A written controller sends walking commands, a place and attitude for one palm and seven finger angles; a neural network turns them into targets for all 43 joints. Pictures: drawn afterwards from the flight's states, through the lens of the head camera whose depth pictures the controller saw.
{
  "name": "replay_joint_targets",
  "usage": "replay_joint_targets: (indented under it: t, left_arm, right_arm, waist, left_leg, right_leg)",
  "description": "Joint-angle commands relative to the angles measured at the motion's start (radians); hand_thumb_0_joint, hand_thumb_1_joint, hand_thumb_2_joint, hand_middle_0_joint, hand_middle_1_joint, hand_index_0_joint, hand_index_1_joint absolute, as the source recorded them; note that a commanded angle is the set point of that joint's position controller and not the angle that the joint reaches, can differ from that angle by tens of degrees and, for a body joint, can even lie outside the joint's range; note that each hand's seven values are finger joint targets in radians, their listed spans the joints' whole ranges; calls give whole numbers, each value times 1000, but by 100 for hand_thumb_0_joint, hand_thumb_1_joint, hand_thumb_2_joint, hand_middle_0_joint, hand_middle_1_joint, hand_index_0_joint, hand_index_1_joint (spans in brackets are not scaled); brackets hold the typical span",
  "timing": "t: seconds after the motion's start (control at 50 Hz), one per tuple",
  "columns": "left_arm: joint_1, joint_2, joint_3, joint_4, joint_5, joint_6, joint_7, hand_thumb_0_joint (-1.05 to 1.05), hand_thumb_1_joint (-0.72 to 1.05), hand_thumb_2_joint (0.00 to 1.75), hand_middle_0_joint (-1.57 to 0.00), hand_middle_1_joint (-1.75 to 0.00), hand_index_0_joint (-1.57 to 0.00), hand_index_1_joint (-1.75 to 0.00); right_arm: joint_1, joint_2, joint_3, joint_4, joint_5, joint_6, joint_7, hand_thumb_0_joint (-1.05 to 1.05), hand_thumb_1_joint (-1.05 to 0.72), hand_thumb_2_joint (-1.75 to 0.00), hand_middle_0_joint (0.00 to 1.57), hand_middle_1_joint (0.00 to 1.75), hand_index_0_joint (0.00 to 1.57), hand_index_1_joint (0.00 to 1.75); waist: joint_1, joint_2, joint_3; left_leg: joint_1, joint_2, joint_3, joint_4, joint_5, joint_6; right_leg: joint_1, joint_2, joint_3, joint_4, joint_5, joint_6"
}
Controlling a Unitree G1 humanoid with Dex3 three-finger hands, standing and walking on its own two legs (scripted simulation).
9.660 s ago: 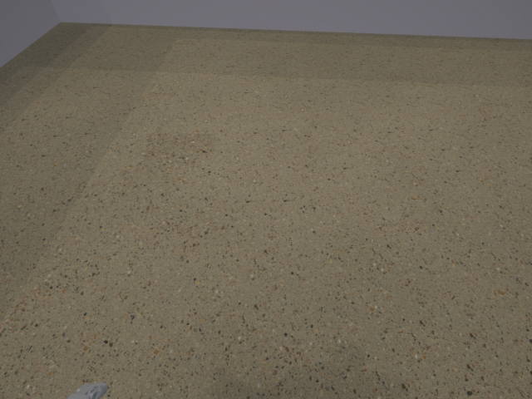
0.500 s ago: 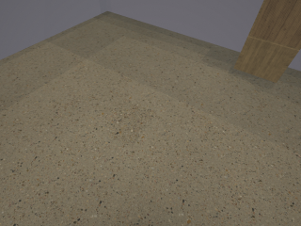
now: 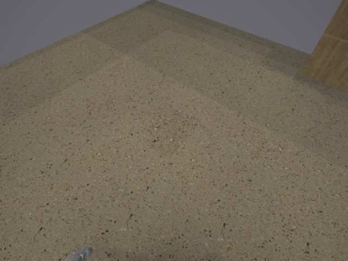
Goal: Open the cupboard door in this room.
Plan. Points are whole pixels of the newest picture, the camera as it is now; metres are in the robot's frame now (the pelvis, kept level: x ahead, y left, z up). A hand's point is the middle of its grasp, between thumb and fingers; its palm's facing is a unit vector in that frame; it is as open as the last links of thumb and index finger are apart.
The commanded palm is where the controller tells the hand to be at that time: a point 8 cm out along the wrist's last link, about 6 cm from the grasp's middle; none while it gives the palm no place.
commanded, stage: stand and wait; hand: left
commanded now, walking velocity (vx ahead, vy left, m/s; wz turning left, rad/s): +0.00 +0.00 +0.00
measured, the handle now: out of the picture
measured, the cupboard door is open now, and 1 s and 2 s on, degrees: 0 0 0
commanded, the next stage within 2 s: turn or walk to find it in 0.26 s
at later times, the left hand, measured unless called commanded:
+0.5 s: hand out of the picture -0.04 +0.16 -0.18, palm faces +0.16 -0.96 -0.21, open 7.3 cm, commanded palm none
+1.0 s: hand out of the picture -0.08 +0.16 -0.17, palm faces +0.33 -0.92 -0.22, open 7.4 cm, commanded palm none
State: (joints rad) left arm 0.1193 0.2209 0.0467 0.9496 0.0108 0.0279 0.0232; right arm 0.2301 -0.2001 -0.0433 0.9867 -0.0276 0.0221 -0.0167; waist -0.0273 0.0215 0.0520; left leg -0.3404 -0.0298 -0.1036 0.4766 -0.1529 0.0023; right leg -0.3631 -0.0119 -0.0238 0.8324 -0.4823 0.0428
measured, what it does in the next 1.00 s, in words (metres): steps on the spot, turning left: right foot, then left foot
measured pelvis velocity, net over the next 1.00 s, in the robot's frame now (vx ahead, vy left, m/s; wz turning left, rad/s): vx -0.06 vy -0.04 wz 0.32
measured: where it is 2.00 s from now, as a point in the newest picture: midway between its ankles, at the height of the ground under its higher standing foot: outside the picture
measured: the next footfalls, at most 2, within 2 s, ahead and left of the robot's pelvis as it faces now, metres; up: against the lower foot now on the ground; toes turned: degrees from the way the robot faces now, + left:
right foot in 0.08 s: +0.03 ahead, -0.13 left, +0.00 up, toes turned +0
left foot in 0.42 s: +0.00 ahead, +0.11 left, +0.00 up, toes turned +6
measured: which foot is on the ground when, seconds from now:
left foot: down 0.00-0.08, up 0.10-0.40, down 0.42-0.70, up 0.72-1.00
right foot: up 0.00-0.06, down 0.08-1.00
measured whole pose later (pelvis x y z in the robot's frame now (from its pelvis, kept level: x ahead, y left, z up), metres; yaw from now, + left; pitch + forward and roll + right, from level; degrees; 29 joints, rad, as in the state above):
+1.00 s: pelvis -0.06 -0.04 +0.00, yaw +18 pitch +0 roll +1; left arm 0.23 0.19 0.03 0.97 0.04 0.01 0.02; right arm 0.13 -0.25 -0.06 0.98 -0.01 0.07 0.01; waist 0.02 -0.02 0.09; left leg -0.35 0.03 0.05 0.83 -0.45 -0.05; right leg -0.23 -0.12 -0.20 0.55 -0.30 0.01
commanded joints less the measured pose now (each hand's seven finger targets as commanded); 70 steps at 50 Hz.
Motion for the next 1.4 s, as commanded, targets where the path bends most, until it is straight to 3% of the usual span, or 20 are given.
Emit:
replay_joint_targets:
  t: [0.0,0.04,0.08,0.18,0.32,0.38,0.46,0.62,0.64,0.68,0.7,0.78,0.92,1.0,1.02,1.04,1.06,1.1,1.18,1.38]
  left_arm:
    - [143,50,-1,-4,-4,-19,4,0,90,90,-20,-30,-20,-30]
    - [169,119,7,16,7,-37,12,0,90,90,-20,-30,-20,-30]
    - [97,196,21,-21,9,-39,9,0,90,90,-20,-30,-20,-30]
    - [74,115,-3,8,6,-47,2,0,90,90,-20,-30,-20,-30]
    - [189,124,8,86,8,-47,13,0,90,90,-20,-30,-20,-30]
    - [181,122,12,92,-2,-40,16,0,90,90,-20,-30,-20,-30]
    - [116,70,-1,63,-4,-20,9,0,90,90,-20,-30,-20,-30]
    - [229,43,5,72,1,-19,-1,0,90,90,-20,-30,-20,-30]
    - [254,59,9,73,4,-27,2,0,90,90,-20,-30,-20,-30]
    - [243,199,37,45,21,-36,9,0,90,90,-20,-30,-20,-30]
    - [246,196,43,33,16,-39,9,0,90,90,-20,-30,-20,-30]
    - [123,136,23,-16,19,-39,11,0,90,90,-20,-30,-20,-30]
    - [181,201,44,-10,28,-34,10,0,90,90,-20,-30,-20,-30]
    - [150,208,51,-14,13,-23,5,0,90,90,-20,-30,-20,-30]
    - [150,173,46,-28,5,-16,2,0,90,90,-20,-30,-20,-30]
    - [151,104,30,-67,1,-10,-5,0,90,90,-20,-30,-20,-30]
    - [72,104,19,-86,10,3,2,0,90,90,-20,-30,-20,-30]
    - [24,109,30,-72,5,9,-1,0,90,90,-20,-30,-20,-30]
    - [73,103,29,-39,8,1,-12,0,90,90,-20,-30,-20,-30]
    - [-5,72,19,-84,-2,1,-2,0,90,90,-20,-30,-20,-30]
  right_arm:
    - [18,-177,-42,-42,3,-13,-3,0,-90,-90,20,30,20,30]
    - [29,-100,-30,-37,18,-16,4,0,-90,-90,20,30,20,30]
    - [-22,-93,-23,-64,9,0,4,0,-90,-90,20,30,20,30]
    - [26,-75,-19,19,13,8,6,0,-90,-90,20,30,20,30]
    - [-22,-63,-3,41,22,-4,-6,0,-90,-90,20,30,20,30]
    - [16,-85,-2,65,21,-19,-6,0,-90,-90,20,30,20,30]
    - [0,-157,-18,65,15,-19,-13,0,-90,-90,20,30,20,30]
    - [-78,-189,-44,-3,11,-5,-8,0,-90,-90,20,30,20,30]
    - [-82,-175,-45,-14,15,-4,-5,0,-90,-90,20,30,20,30]
    - [-88,-86,-34,-68,19,-1,8,0,-90,-90,20,30,20,30]
    - [-125,-121,-46,-71,9,14,8,0,-90,-90,20,30,20,30]
    - [-81,-96,-44,-44,11,29,26,0,-90,-90,20,30,20,30]
    - [-164,-81,-26,-91,19,18,34,0,-90,-90,20,30,20,30]
    - [-60,-112,-23,-74,16,-2,30,0,-90,-90,20,30,20,30]
    - [-28,-169,-36,-73,13,-12,31,0,-90,-90,20,30,20,30]
    - [10,-272,-58,-78,5,-17,26,0,-90,-90,20,30,20,30]
    - [54,-290,-65,-57,6,-10,15,0,-90,-90,20,30,20,30]
    - [-2,-234,-52,-60,3,-10,-2,0,-90,-90,20,30,20,30]
    - [-32,-191,-38,-76,9,-24,-4,0,-90,-90,20,30,20,30]
    - [29,-200,-57,-67,0,-9,1,0,-90,-90,20,30,20,30]
  waist:
    - [43,126,-142]
    - [50,-58,-108]
    - [54,-291,13]
    - [17,-161,28]
    - [53,-186,-39]
    - [34,-123,-99]
    - [17,219,-50]
    - [61,119,-86]
    - [71,65,-95]
    - [75,-312,-50]
    - [97,-331,-44]
    - [25,-168,3]
    - [82,-209,-34]
    - [30,-164,-108]
    - [12,-7,-136]
    - [-1,282,-122]
    - [-40,262,-113]
    - [-12,211,-60]
    - [19,106,-98]
    - [-11,120,-87]
  left_leg:
    - [108,191,-216,-117,128,128]
    - [-87,84,-96,22,-68,29]
    - [-113,22,17,193,-300,-22]
    - [-32,49,80,351,-242,-24]
    - [36,58,119,101,-224,-36]
    - [196,92,92,-83,40,-16]
    - [211,299,-150,-148,375,130]
    - [117,214,-124,-57,271,126]
    - [68,172,-101,3,190,87]
    - [-183,-17,92,292,-298,-20]
    - [-176,19,48,482,-408,-18]
    - [-167,52,74,677,-284,-38]
    - [-83,55,159,350,-327,-47]
    - [125,59,190,-18,-94,-31]
    - [264,152,60,-118,70,1]
    - [349,394,-243,-140,395,116]
    - [269,441,-274,-162,415,191]
    - [205,352,-208,-155,327,183]
    - [249,263,-93,-146,361,152]
    - [213,265,-209,-131,325,181]
  right_leg:
    - [167,0,-7,-310,162,-3]
    - [351,-141,135,-528,216,-34]
    - [119,-365,376,-651,90,-175]
    - [117,-228,167,-555,429,-179]
    - [283,-243,149,-453,775,-183]
    - [241,-214,89,-367,704,-112]
    - [59,-59,-70,-161,109,-4]
    - [146,-31,-51,-288,165,8]
    - [223,-56,-37,-425,263,8]
    - [307,-384,279,-551,402,-133]
    - [210,-434,317,-572,409,-192]
    - [150,-320,74,-503,533,-171]
    - [250,-345,16,-451,631,-189]
    - [220,-310,-74,-294,608,-100]
    - [93,-251,-123,-150,447,-42]
    - [-157,-125,-154,33,-44,30]
    - [-154,-106,-62,171,-160,26]
    - [-187,-103,12,282,-45,19]
    - [-172,-90,11,283,87,35]
    - [-68,-46,8,13,22,35]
